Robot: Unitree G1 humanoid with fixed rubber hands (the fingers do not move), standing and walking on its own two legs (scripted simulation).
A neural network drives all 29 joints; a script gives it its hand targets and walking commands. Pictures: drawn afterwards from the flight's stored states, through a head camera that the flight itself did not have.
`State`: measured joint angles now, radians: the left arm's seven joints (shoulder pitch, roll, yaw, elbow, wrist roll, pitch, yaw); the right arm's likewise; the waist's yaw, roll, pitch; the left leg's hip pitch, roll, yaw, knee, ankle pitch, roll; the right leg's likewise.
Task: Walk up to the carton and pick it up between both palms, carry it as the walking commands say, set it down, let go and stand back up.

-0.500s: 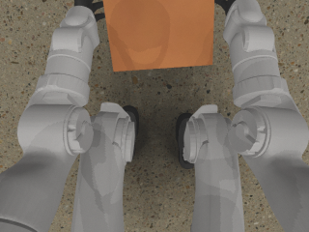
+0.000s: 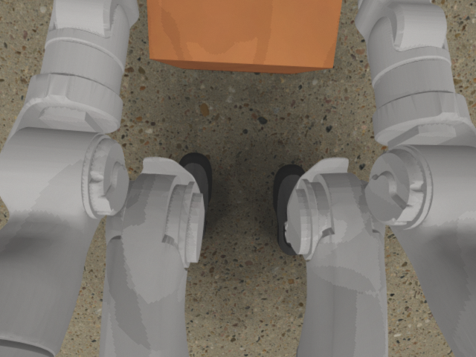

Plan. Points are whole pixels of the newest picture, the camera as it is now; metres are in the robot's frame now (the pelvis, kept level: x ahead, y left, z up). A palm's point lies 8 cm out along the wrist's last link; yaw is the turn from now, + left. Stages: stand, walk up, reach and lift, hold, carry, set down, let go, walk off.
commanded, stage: set down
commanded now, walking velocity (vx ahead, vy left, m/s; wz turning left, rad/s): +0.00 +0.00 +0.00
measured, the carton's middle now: out of the picture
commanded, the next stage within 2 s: none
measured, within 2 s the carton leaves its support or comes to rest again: neither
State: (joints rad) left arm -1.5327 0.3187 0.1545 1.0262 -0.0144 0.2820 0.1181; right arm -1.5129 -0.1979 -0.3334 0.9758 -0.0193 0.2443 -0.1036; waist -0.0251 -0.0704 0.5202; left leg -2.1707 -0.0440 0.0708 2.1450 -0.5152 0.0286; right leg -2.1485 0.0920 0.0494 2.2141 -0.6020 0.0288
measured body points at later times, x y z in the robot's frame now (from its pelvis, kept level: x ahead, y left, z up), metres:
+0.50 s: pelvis +0.00 +0.00 -0.01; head +0.38 +0.00 +0.23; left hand +0.57 +0.15 -0.19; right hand +0.56 -0.15 -0.19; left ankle +0.14 +0.10 -0.34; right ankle +0.11 -0.12 -0.34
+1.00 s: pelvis +0.01 +0.00 -0.01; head +0.38 +0.00 +0.23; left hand +0.56 +0.15 -0.20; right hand +0.56 -0.15 -0.19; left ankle +0.14 +0.10 -0.34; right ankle +0.11 -0.12 -0.34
